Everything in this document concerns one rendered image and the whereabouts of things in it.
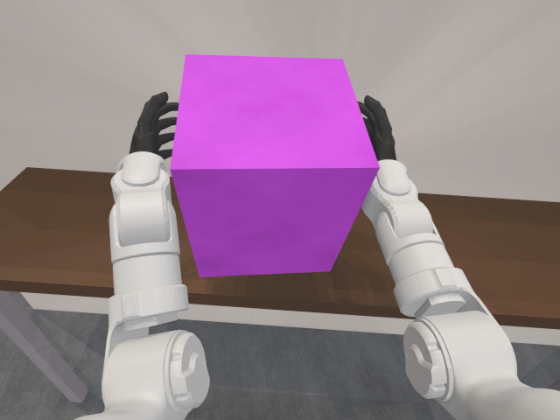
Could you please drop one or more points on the right robot hand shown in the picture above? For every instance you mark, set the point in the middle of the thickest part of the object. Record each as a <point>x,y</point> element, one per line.
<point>378,128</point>

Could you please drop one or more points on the robot left upper arm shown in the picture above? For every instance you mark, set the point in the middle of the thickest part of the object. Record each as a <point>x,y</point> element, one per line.
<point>161,376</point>

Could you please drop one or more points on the robot right upper arm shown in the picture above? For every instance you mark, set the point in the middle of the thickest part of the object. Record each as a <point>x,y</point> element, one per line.
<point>463,360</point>

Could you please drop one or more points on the table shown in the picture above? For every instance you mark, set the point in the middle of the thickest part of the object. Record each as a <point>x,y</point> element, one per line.
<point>54,239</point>

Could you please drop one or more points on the carton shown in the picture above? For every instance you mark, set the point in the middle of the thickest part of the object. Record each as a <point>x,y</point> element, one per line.
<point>271,163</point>

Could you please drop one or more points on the robot right forearm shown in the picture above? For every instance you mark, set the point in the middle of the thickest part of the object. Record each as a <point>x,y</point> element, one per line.
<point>426,282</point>

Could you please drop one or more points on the robot left forearm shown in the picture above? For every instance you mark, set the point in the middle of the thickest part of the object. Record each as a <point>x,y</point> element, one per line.
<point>146,270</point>

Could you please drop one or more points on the left robot hand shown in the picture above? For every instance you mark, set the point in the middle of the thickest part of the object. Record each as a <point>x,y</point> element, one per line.
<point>146,135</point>

